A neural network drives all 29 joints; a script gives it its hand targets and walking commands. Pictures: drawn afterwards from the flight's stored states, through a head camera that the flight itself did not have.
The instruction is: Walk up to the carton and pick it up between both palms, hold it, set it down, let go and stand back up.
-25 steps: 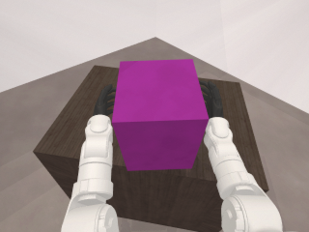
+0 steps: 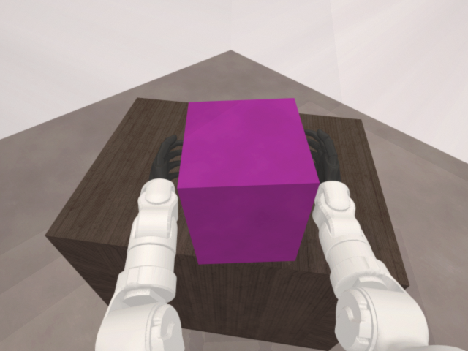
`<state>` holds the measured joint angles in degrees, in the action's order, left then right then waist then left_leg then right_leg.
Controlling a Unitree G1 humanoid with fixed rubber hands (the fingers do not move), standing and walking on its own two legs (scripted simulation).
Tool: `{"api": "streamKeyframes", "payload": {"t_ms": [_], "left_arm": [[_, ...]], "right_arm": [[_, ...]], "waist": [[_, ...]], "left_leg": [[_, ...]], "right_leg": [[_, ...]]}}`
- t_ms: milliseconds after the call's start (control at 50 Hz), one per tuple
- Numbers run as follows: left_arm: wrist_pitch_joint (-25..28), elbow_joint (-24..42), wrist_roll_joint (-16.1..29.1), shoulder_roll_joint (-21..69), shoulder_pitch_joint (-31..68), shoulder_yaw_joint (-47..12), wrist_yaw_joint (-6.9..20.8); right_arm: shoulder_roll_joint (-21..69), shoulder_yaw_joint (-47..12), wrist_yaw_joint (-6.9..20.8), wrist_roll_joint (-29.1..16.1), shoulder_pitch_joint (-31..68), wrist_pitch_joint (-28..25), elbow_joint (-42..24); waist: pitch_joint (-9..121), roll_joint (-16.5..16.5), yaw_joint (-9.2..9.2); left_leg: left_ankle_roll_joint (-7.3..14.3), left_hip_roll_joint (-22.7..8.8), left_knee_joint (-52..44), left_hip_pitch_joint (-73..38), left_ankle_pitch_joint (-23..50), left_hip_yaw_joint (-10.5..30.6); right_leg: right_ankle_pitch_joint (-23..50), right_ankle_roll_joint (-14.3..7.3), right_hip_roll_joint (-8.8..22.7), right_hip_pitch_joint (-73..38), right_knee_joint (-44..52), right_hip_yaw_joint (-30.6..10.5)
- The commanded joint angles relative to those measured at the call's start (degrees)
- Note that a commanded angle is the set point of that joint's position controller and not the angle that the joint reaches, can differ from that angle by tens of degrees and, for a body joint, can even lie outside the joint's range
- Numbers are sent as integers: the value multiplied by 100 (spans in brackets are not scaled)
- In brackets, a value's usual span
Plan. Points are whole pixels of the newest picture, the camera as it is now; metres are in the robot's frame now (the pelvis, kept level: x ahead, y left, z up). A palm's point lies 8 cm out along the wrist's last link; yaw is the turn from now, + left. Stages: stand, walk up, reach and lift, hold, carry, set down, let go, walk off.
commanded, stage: set down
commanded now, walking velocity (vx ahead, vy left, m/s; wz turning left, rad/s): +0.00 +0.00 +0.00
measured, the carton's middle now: (244, 184) +0.41 -0.05 +0.05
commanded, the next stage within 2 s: none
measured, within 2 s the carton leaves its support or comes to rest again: rests again in 1.72 s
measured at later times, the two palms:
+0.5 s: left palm (174, 180) +0.41 +0.08 +0.09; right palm (334, 178) +0.37 -0.21 +0.10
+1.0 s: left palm (182, 183) +0.41 +0.07 +0.07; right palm (337, 182) +0.37 -0.22 +0.08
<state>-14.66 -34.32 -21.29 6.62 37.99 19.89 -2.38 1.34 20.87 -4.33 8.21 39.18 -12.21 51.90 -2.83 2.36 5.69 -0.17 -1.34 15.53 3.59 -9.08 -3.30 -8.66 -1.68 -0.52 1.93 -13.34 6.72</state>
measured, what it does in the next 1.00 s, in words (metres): stands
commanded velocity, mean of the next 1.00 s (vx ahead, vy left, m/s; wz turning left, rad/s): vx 0.00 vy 0.00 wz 0.00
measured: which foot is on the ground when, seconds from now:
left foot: down 0.00-1.00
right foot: down 0.00-1.00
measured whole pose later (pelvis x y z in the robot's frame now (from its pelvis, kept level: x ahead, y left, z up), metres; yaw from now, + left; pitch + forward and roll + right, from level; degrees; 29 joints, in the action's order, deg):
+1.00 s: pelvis +0.01 +0.00 +0.00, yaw -3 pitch +4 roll +0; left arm -7.4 -44.1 -23.4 8.6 40.8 25.9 -4.2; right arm 2.7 32.9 0.3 18.6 41.6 -11.4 53.5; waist 0.5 0.5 6.0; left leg -0.3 -1.9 16.2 10.2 -9.5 -5.5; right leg -9.0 -1.9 -0.8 10.5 -15.8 5.1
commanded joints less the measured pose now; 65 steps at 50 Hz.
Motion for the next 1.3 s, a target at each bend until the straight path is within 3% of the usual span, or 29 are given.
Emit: {"api": "streamKeyframes", "payload": {"t_ms": [0, 60, 180, 260, 360, 440, 500, 620, 660, 720, 800, 820, 900, 1040, 1100, 1180, 1280], "left_arm": [[593, 600, 241, 2716, 3197, -1865, 391], [645, 469, 169, 2677, 3137, -1700, 380], [769, 400, 164, 2749, 3290, -1691, 319], [817, 253, 191, 2741, 3318, -1626, 327], [815, 17, 81, 2614, 3310, -1313, 369], [900, 11, 67, 2555, 3404, -1184, 346], [964, -12, 35, 2637, 3539, -1227, 258], [967, -205, -6, 2513, 3463, -979, 277], [1001, -175, 32, 2521, 3591, -1033, 260], [1106, -249, -11, 2518, 3593, -1013, 221], [1030, -358, -112, 2553, 3478, -878, 227], [1025, -295, -92, 2596, 3481, -953, 201], [1072, -388, -121, 2615, 3369, -925, 167], [1414, -558, -84, 2442, 3562, -770, 191], [1519, -684, -159, 2451, 3604, -714, 174], [1563, -718, -170, 2559, 3441, -809, 141], [1659, -799, -209, 2564, 3275, -683, 186]], "right_arm": [[2313, -1541, 613, 231, 3240, -260, -725], [2356, -1514, 655, 277, 3162, -245, -577], [2330, -1163, 736, 497, 3058, -246, -406], [2402, -1134, 767, 549, 3082, -232, -349], [2443, -928, 805, 708, 3103, -151, -291], [2496, -885, 873, 792, 3100, -122, -335], [2445, -782, 944, 836, 3220, -197, -285], [2449, -558, 997, 988, 3123, -82, -230], [2389, -462, 1025, 1066, 3161, -79, -230], [2464, -473, 1032, 1131, 3167, -123, -263], [2353, -273, 1087, 1175, 3009, -44, 14], [2312, -212, 1104, 1191, 3006, -69, 18], [2356, -273, 1126, 1186, 3010, -119, -45], [2560, -384, 1096, 1363, 3134, -264, -200], [2546, -267, 1114, 1438, 3092, -275, -88], [2506, -199, 1123, 1462, 2896, -345, 82], [2587, -268, 1087, 1463, 2806, -390, 93]], "waist": [[2835, -80, -55], [2782, -27, -110], [2952, -238, 55], [2906, -97, 62], [2748, 17, 23], [2843, -9, -30], [3135, -188, -31], [2945, -22, 4], [3115, -65, 68], [3237, -61, 15], [2962, -272, 43], [3043, -314, 125], [3147, -209, 71], [3427, 36, -41], [3383, -44, -15], [3439, -211, 43], [3334, -56, 8]], "left_leg": [[-110, 52, 57, -679, 1321, -14], [-81, 67, 67, -508, 1328, -20], [-137, 20, 47, -609, 1208, -7], [-106, 24, 69, -527, 1266, 3], [-16, 44, -50, -265, 832, -31], [22, 33, -108, -133, 802, -49], [-88, 10, 36, -436, 1134, -44], [-10, -15, -60, -148, 815, -56], [-37, -11, -35, -276, 873, -54], [-36, -14, 42, -268, 991, -72], [-106, -64, 29, -331, 1056, -55], [-148, -85, 93, -498, 1197, -32], [-145, -73, 246, -522, 1530, -47], [34, 3, 66, 395, 922, -113], [53, -23, 21, 350, 833, -89], [-93, -91, 168, -12, 1294, -65], [3, -38, 97, 305, 1172, -93]], "right_leg": [[2766, 428, -60, -742, -358, 141], [3013, 442, -40, -860, -395, 61], [2871, 390, -26, -588, -388, 86], [3118, 429, -21, -608, -447, 30], [2944, 480, 30, -693, -466, -3], [3084, 491, 70, -766, -519, -52], [3060, 429, 15, -512, -543, 12], [3006, 458, 46, -481, -553, -39], [2944, 448, 22, -382, -546, -27], [3043, 442, 32, -348, -577, -43], [2921, 394, 26, -180, -555, -42], [2877, 361, -13, 17, -547, 3], [3153, 391, -30, 6, -601, -11], [3565, 505, 123, -676, -818, -183], [3459, 489, 139, -505, -821, -187], [3451, 409, 72, -200, -758, -123], [3743, 476, 113, -458, -811, -190]]}}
